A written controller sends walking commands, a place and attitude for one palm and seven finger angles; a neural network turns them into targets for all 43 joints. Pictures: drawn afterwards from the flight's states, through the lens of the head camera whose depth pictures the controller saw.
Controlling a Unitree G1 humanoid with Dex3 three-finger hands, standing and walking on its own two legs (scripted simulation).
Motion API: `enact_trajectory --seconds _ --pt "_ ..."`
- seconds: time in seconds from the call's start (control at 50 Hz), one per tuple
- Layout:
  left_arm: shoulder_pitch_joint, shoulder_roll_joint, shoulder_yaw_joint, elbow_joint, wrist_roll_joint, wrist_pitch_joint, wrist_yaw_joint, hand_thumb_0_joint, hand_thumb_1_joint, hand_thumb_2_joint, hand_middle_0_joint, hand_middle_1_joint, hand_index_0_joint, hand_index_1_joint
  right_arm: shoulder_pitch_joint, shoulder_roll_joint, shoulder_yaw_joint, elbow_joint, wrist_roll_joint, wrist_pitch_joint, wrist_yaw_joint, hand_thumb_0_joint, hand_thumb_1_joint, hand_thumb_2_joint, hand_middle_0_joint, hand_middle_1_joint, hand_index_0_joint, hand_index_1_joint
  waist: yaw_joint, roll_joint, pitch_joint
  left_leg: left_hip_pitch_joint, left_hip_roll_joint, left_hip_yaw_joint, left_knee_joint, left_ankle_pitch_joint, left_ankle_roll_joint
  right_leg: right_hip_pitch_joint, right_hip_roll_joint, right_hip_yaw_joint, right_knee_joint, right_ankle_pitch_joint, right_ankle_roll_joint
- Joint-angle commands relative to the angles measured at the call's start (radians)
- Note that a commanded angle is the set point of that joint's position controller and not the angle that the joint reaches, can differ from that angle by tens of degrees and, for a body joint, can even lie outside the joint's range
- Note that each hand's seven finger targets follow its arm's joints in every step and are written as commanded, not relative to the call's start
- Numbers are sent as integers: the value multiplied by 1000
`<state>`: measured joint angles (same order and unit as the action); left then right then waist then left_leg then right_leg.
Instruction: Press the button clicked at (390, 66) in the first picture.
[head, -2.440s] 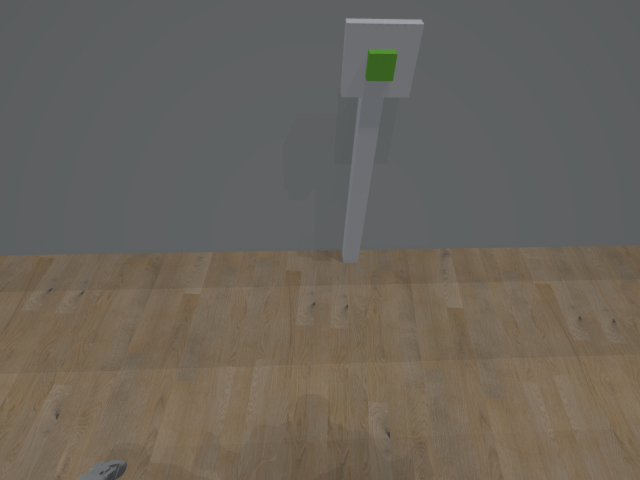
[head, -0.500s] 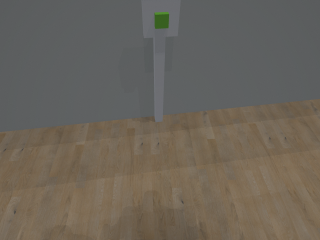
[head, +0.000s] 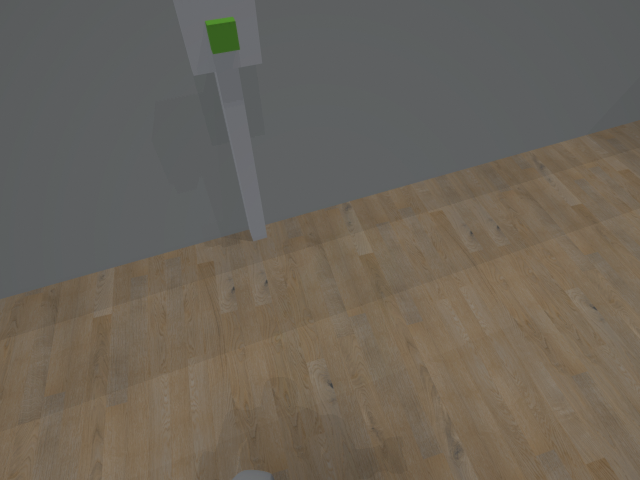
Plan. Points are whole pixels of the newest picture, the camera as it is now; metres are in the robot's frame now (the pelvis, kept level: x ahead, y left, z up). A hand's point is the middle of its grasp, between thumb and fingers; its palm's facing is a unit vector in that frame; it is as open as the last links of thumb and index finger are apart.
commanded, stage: walk to a spot facing it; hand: left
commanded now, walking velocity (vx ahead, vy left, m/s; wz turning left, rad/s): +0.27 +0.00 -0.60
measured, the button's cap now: (222, 35) +1.01 +0.34 +0.06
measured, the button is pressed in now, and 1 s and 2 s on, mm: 0 0 0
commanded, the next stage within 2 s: turn to face it in 1.28 s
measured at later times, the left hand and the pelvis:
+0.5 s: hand (232, 415) +0.23 +0.17 -0.17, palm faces -0.36 -0.92 -0.16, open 7.4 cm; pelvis +0.07 +0.01 +0.00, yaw -20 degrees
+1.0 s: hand (310, 332) +0.38 +0.06 -0.18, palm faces -0.45 -0.87 -0.19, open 7.3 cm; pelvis +0.24 -0.09 -0.01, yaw -31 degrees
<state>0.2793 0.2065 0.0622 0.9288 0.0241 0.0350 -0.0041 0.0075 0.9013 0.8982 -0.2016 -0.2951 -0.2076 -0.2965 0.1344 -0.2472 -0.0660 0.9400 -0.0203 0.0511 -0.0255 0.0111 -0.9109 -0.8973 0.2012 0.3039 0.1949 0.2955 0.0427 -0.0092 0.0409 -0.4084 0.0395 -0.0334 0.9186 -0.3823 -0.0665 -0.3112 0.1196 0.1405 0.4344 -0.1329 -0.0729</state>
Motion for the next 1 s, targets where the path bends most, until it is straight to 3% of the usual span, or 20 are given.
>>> enact_trajectory --seconds 0.0,0.06,0.08,0.1,0.12,0.14,0.16,0.22,0.34,0.48,0.54,0.56,0.58,0.6,0.62,0.66,0.7,0.74,0.92,0.98 --pt "9 220 53 -73 4 -15 7 0 900 900 -200 -300 -200 -300 11 -89 -8 -99 7 -46 1 0 -900 -900 200 300 200 300 2 -143 -88 23 -21 10 -187 -61 21 73 -266 405 -210 -319 -109" --pt "-78 229 54 -95 0 -11 0 0 900 900 -200 -300 -200 -300 174 -90 -13 -61 14 -65 -1 0 -900 -900 200 300 200 300 -77 -134 -98 373 -58 42 -486 19 60 -169 -187 357 -172 -447 -44" --pt "-104 190 47 -113 -3 -12 -6 0 900 900 -200 -300 -200 -300 264 -131 -21 -39 13 -75 -13 0 -900 -900 200 300 200 300 -125 -36 -122 568 25 -22 -603 -29 88 -323 -110 262 -48 -481 11" --pt "-107 118 37 -142 -13 -13 -21 0 900 900 -200 -300 -200 -300 293 -232 -39 -39 -4 -80 -21 0 -900 -900 200 300 200 300 -140 279 -81 643 299 -362 -767 -314 164 -543 22 71 251 -486 66" --pt "-170 139 54 -178 -5 -23 -28 0 900 900 -200 -300 -200 -300 243 -275 -39 -63 -3 -82 -25 0 -900 -900 200 300 200 300 -125 232 34 425 490 -484 -828 -365 238 -540 -61 -52 479 -398 94" --pt "-174 160 59 -166 8 -22 -36 0 900 900 -200 -300 -200 -300 173 -223 -20 -84 -2 -83 -12 0 -900 -900 200 300 200 300 -85 202 56 263 446 -473 -828 -401 228 -469 -111 -24 571 -310 91" --pt "-126 167 67 -137 13 -18 -47 0 900 900 -200 -300 -200 -300 122 -172 -8 -90 -5 -89 -8 0 -900 -900 200 300 200 300 -45 150 94 206 363 -323 -826 -349 195 -442 -109 -66 655 -246 98" --pt "-66 110 50 -99 16 -9 -63 0 900 900 -200 -300 -200 -300 145 -121 11 -77 -2 -112 -12 0 -900 -900 200 300 200 300 -23 152 72 242 229 -69 -769 -75 145 -446 -122 -109 804 -92 113" --pt "-208 70 25 -130 13 -10 -68 0 900 900 -200 -300 -200 -300 337 -93 14 4 -1 -132 -14 0 -900 -900 200 300 200 300 -86 140 99 421 279 22 -721 252 193 -560 -197 -167 698 -62 131" --pt "-366 32 0 -142 6 -28 -73 0 900 900 -200 -300 -200 -300 421 -102 6 73 -17 -125 -8 0 -900 -900 200 300 200 300 -130 186 112 449 298 209 -633 574 162 -342 -167 -285 309 -113 70" --pt "-196 80 13 -85 6 -48 -60 0 900 900 -200 -300 -200 -300 401 -133 -3 75 -7 -122 -4 0 -900 -900 200 300 200 300 -40 161 -17 423 286 289 -351 977 122 -10 -81 -341 162 -145 10" --pt "-18 126 31 -31 9 -63 -52 0 900 900 -200 -300 -200 -300 372 -136 -2 64 3 -121 2 0 -900 -900 200 300 200 300 51 142 -124 290 269 317 -132 905 74 286 -80 -328 96 -54 -14" --pt "125 250 59 13 10 -75 -35 0 900 900 -200 -300 -200 -300 390 -77 9 43 22 -122 18 0 -900 -900 200 300 200 300 102 -53 -268 -34 199 316 166 394 32 640 -318 -45 68 -77 -95" --pt "222 336 78 34 -14 -74 -21 0 900 900 -200 -300 -200 -300 336 -27 14 -12 27 -128 7 0 -900 -900 200 300 200 300 113 -191 -370 -270 69 223 498 -234 0 745 -592 423 -22 107 -206" --pt "191 344 82 28 -24 -64 -11 0 900 900 -200 -300 -200 -300 242 -61 7 -29 24 -131 3 0 -900 -900 200 300 200 300 120 -104 -335 -295 108 93 536 -165 26 623 -570 388 -82 51 -218" --pt "12 233 50 -15 -20 -64 0 0 900 900 -200 -300 -200 -300 174 -53 0 -24 7 -118 7 0 -900 -900 200 300 200 300 35 1 -98 -270 175 51 470 -11 30 281 -492 245 -151 -113 -170" --pt "-85 165 28 -27 -6 -77 5 0 900 900 -200 -300 -200 -300 257 -17 3 20 -9 -85 13 0 -900 -900 200 300 200 300 -54 -35 -30 -144 177 74 344 48 17 45 -404 83 -195 -83 -122" --pt "-109 149 26 -18 4 -86 8 0 900 900 -200 -300 -200 -300 320 8 1 38 -12 -72 19 0 -900 -900 200 300 200 300 -98 -63 -40 -86 158 91 235 74 9 -21 -351 13 -208 -98 -108" --pt "6 154 30 23 0 -96 1 0 900 900 -200 -300 -200 -300 81 6 1 -48 -8 -104 46 0 -900 -900 200 300 200 300 -23 -99 8 -47 80 126 -215 143 20 80 -328 68 -193 -160 -113" --pt "0 150 32 25 -6 -90 3 0 900 900 -200 -300 -200 -300 147 -18 -5 -24 -5 -120 36 0 -900 -900 200 300 200 300 -70 -48 7 192 43 152 -397 180 26 11 -291 45 -78 -108 -76"
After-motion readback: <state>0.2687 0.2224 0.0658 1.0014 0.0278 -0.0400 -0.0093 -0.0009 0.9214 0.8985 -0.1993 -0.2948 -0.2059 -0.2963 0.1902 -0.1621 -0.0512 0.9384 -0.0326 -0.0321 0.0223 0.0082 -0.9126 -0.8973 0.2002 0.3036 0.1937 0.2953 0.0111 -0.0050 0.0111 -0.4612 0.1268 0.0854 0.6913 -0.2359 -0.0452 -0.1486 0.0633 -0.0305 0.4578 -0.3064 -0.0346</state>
